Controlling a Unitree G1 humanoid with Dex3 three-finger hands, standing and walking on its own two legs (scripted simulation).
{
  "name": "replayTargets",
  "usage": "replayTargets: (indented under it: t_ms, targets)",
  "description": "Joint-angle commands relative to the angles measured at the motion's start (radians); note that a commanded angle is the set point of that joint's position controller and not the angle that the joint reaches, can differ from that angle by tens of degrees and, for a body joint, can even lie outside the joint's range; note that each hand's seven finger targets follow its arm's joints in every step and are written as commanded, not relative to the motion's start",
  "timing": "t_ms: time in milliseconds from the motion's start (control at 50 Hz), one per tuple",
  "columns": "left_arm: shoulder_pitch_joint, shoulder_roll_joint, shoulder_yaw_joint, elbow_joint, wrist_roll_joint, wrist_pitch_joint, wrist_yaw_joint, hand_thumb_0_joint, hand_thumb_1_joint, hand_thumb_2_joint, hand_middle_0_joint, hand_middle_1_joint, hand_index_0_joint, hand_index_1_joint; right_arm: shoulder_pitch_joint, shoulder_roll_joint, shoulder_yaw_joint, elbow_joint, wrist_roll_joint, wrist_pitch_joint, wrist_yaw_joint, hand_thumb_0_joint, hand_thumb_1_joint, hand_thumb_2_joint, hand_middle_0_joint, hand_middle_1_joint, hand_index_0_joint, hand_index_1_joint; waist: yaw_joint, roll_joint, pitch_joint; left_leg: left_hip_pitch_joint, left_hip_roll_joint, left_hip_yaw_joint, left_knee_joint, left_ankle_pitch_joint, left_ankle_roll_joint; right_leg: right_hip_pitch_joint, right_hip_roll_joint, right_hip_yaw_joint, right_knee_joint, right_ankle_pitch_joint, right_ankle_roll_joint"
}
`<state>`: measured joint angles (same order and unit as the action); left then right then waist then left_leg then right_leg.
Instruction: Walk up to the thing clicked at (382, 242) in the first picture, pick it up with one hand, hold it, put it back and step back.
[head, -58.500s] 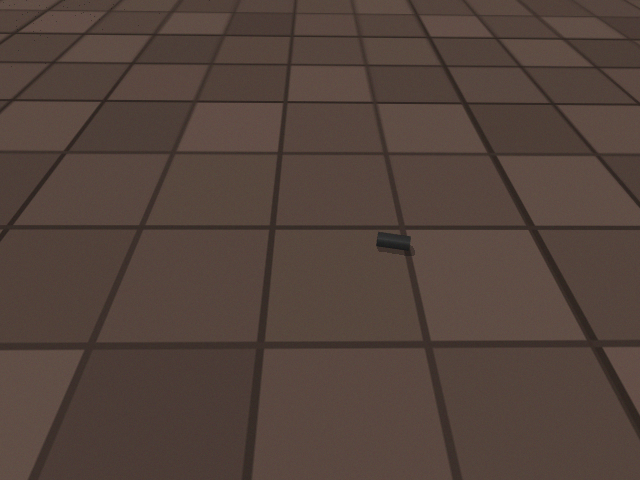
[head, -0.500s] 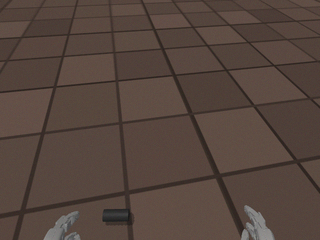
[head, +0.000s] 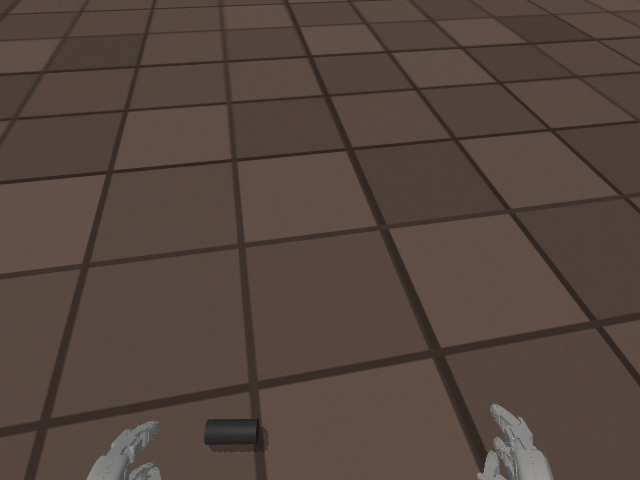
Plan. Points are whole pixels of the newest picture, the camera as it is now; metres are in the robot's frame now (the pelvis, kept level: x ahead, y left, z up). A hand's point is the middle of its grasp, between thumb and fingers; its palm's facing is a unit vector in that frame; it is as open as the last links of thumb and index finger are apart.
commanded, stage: home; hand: left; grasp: from above
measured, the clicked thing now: (232, 431) +0.43 +0.22 -0.68
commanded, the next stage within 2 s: stand in 0.82 s
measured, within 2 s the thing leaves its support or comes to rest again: neither
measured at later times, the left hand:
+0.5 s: hand out of the picture +0.16 +0.18 -0.04, palm faces +0.04 -0.98 -0.21, open 7.4 cm
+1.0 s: hand out of the picture +0.16 +0.20 -0.07, palm faces +0.01 -0.95 -0.30, open 7.4 cm
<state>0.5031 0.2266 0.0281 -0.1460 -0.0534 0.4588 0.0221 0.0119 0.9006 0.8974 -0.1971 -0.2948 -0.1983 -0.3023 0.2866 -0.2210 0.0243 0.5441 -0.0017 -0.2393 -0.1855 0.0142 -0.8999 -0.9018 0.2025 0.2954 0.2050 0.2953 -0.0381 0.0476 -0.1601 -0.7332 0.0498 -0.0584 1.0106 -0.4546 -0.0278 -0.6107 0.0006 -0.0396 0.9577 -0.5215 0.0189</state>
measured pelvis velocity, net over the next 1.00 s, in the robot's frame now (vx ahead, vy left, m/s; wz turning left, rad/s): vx -0.02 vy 0.00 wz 0.01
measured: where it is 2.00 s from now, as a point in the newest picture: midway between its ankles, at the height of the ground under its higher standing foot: outside the picture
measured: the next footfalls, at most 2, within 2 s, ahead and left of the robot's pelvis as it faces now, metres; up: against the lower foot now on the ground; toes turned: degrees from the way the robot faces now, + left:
none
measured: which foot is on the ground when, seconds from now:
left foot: down 0.00-1.00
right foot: down 0.00-1.00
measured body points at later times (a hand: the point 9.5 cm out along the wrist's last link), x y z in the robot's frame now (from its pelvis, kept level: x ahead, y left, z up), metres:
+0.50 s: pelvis +0.00 +0.00 +0.00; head +0.01 +0.00 +0.45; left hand +0.15 +0.23 -0.03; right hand +0.15 -0.25 -0.07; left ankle +0.03 +0.13 -0.68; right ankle -0.02 -0.13 -0.68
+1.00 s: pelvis -0.02 +0.00 +0.01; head +0.01 +0.01 +0.46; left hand +0.15 +0.24 -0.04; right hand +0.14 -0.25 -0.08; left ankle +0.03 +0.13 -0.68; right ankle -0.02 -0.13 -0.68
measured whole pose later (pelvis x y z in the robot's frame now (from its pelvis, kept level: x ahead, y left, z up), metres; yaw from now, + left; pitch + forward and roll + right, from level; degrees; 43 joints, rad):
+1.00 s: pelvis -0.02 +0.00 +0.01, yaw +1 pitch +5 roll -1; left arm 0.33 0.26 -0.01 0.18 0.03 0.22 0.03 0.01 0.90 0.90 -0.20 -0.30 -0.20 -0.30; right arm 0.22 -0.25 0.01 0.68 -0.08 -0.13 -0.10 0.01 -0.90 -0.90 0.20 0.30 0.20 0.30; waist 0.00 0.01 -0.05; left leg -0.62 0.02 -0.04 0.95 -0.41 -0.01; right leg -0.52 -0.03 -0.03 0.94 -0.50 0.02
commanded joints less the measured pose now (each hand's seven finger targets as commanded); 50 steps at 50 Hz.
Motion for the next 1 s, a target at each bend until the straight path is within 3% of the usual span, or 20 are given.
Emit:
replayTargets:
  t_ms: [0,140,200,220,320,340,400,480,500,600,720,780,880,900,920,940,980]
  targets:
    - [-0.02,0.107,0.067,-0.199,0.003,-0.053,0.005,0.0,0.9,0.899,-0.2,-0.298,-0.2,-0.299,-0.054,-0.127,-0.053,-0.164,0.002,-0.059,-0.016,0.0,-0.899,-0.9,0.2,0.3,0.2,0.3,-0.007,-0.011,-0.101,0.192,-0.036,0.027,-0.133,0.249,0.038,-0.017,0.025,-0.019,-0.165,0.284,-0.004]
    - [-0.021,0.117,0.071,-0.199,0.004,-0.05,0.006,0.0,0.9,0.899,-0.2,-0.298,-0.2,-0.298,-0.057,-0.129,-0.054,-0.164,0.003,-0.051,-0.012,0.0,-0.899,-0.9,0.2,0.3,0.2,0.3,0.001,0.016,-0.075,0.184,-0.032,0.018,-0.153,0.216,0.034,-0.033,0.027,-0.026,-0.162,0.24,-0.012]
    - [-0.015,0.092,0.056,-0.177,0.0,-0.048,0.003,0.0,0.9,0.899,-0.2,-0.298,-0.2,-0.298,-0.059,-0.12,-0.048,-0.164,0.003,-0.052,-0.011,0.0,-0.899,-0.9,0.2,0.3,0.2,0.3,-0.005,-0.008,-0.059,0.173,-0.033,0.02,-0.152,0.182,0.036,-0.038,0.026,-0.025,-0.171,0.212,-0.009]
    - [-0.024,0.117,0.079,-0.203,0.0,-0.049,0.006,0.0,0.9,0.899,-0.2,-0.298,-0.2,-0.298,-0.063,-0.128,-0.052,-0.172,0.004,-0.052,-0.012,0.0,-0.899,-0.9,0.2,0.3,0.2,0.3,0.002,0.012,-0.066,0.175,-0.033,0.024,-0.155,0.183,0.035,-0.036,0.026,-0.025,-0.169,0.211,-0.011]
    - [-0.017,0.106,0.062,-0.201,-0.002,-0.047,0.007,0.0,0.9,0.899,-0.2,-0.298,-0.2,-0.298,-0.059,-0.125,-0.05,-0.174,0.005,-0.05,-0.012,0.0,-0.899,-0.9,0.2,0.3,0.2,0.3,-0.006,-0.007,-0.086,0.177,-0.035,0.025,-0.141,0.209,0.039,-0.03,0.026,-0.022,-0.166,0.243,-0.008]
    - [-0.022,0.117,0.077,-0.21,0.001,-0.049,0.01,0.0,0.9,0.899,-0.2,-0.298,-0.2,-0.298,-0.06,-0.122,-0.049,-0.173,0.005,-0.05,-0.013,0.0,-0.899,-0.9,0.2,0.3,0.2,0.3,0.002,0.001,-0.07,0.165,-0.035,0.028,-0.145,0.193,0.037,-0.034,0.025,-0.024,-0.167,0.223,-0.011]
    - [-0.006,0.089,0.051,-0.181,0.001,-0.045,0.006,0.0,0.9,0.899,-0.2,-0.298,-0.2,-0.298,-0.054,-0.122,-0.05,-0.173,0.004,-0.048,-0.013,0.0,-0.899,-0.9,0.2,0.3,0.2,0.3,-0.011,-0.002,-0.08,0.178,-0.034,0.027,-0.143,0.194,0.037,-0.041,0.026,-0.022,-0.168,0.226,-0.009]
    - [-0.006,0.125,0.082,-0.199,0.002,-0.046,0.01,0.0,0.9,0.899,-0.2,-0.298,-0.2,-0.298,-0.058,-0.13,-0.054,-0.181,0.006,-0.047,-0.014,0.0,-0.899,-0.9,0.2,0.3,0.2,0.3,0.001,-0.006,-0.085,0.169,-0.035,0.026,-0.144,0.197,0.038,-0.031,0.026,-0.023,-0.165,0.226,-0.011]
    - [-0.013,0.104,0.054,-0.192,0.004,-0.047,0.006,0.0,0.9,0.899,-0.2,-0.298,-0.2,-0.298,-0.057,-0.123,-0.048,-0.175,0.006,-0.045,-0.013,0.0,-0.899,-0.9,0.2,0.3,0.2,0.3,-0.004,-0.002,-0.064,0.164,-0.033,0.023,-0.149,0.176,0.038,-0.043,0.026,-0.023,-0.165,0.208,-0.011]
    - [-0.012,0.112,0.066,-0.195,0.003,-0.042,0.011,0.0,0.9,0.899,-0.2,-0.298,-0.2,-0.298,-0.057,-0.13,-0.053,-0.179,0.006,-0.046,-0.015,0.0,-0.899,-0.9,0.2,0.3,0.2,0.3,-0.005,-0.002,-0.068,0.171,-0.033,0.024,-0.151,0.184,0.038,-0.041,0.027,-0.025,-0.167,0.212,-0.013]
    - [-0.026,0.112,0.066,-0.206,-0.002,-0.042,0.007,0.0,0.9,0.899,-0.2,-0.298,-0.2,-0.298,-0.068,-0.127,-0.048,-0.182,0.008,-0.049,-0.014,0.0,-0.899,-0.9,0.2,0.3,0.2,0.3,-0.003,0.003,-0.052,0.15,-0.035,0.023,-0.163,0.105,0.039,-0.055,0.026,-0.026,-0.178,0.138,-0.015]
    - [-0.017,0.115,0.069,-0.214,-0.002,-0.043,0.009,0.0,0.9,0.899,-0.2,-0.298,-0.2,-0.298,-0.064,-0.127,-0.051,-0.186,0.009,-0.049,-0.017,0.0,-0.899,-0.9,0.2,0.3,0.2,0.3,-0.002,-0.019,-0.08,0.154,-0.037,0.031,-0.143,0.16,0.041,-0.035,0.025,-0.022,-0.178,0.192,-0.011]
    - [-0.033,0.108,0.054,-0.211,-0.001,-0.047,0.008,0.0,0.9,0.899,-0.2,-0.298,-0.2,-0.298,-0.063,-0.121,-0.046,-0.185,0.009,-0.048,-0.017,0.0,-0.899,-0.9,0.2,0.3,0.2,0.3,-0.005,0.0,-0.058,0.149,-0.037,0.028,-0.152,0.132,0.04,-0.056,0.025,-0.023,-0.174,0.166,-0.013]
    - [-0.301,0.203,0.064,0.14,0.121,-0.265,0.046,0.0,0.9,0.9,-0.2,-0.299,-0.2,-0.299,-0.119,-0.226,-0.086,0.078,-0.095,0.06,0.043,0.0,-0.9,-0.9,0.2,0.3,0.2,0.3,0.072,-0.085,0.152,0.135,-0.022,-0.013,-0.218,0.283,0.086,0.182,-0.062,0.045,-0.229,0.159,-0.043]
    - [-0.223,0.23,0.086,0.333,0.126,-0.334,0.039,0.0,0.9,0.9,-0.2,-0.3,-0.2,-0.301,-0.128,-0.237,-0.105,0.086,-0.105,0.1,0.079,0.0,-0.9,-0.9,0.2,0.3,0.2,0.3,0.063,-0.157,0.086,0.198,-0.034,0.026,-0.203,0.266,0.097,0.189,-0.089,0.128,-0.277,0.132,-0.076]
    - [-0.21,0.241,0.081,0.369,0.12,-0.368,0.031,0.0,0.9,0.9,-0.2,-0.3,-0.2,-0.301,-0.14,-0.236,-0.109,0.056,-0.111,0.118,0.095,0.0,-0.9,-0.9,0.2,0.3,0.2,0.3,0.05,-0.164,0.095,0.21,-0.038,0.011,-0.215,0.256,0.097,0.145,-0.088,0.168,-0.3,0.133,-0.102]
    - [-0.228,0.234,0.061,0.459,0.127,-0.406,0.022,0.0,0.9,0.9,-0.2,-0.3,-0.2,-0.301,-0.113,-0.23,-0.106,0.109,-0.078,0.132,0.136,0.0,-0.9,-0.9,0.2,0.3,0.2,0.3,0.054,-0.072,0.033,0.315,-0.033,0.0,-0.239,0.298,0.093,0.218,-0.098,0.152,-0.26,0.242,-0.089]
